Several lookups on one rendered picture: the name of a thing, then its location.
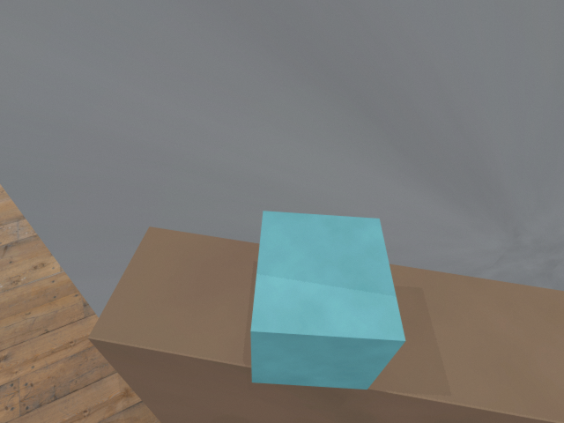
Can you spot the pedestal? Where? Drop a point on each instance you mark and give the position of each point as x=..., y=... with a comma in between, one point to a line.
x=177, y=330

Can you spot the carton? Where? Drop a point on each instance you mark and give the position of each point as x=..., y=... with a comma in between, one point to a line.
x=325, y=310

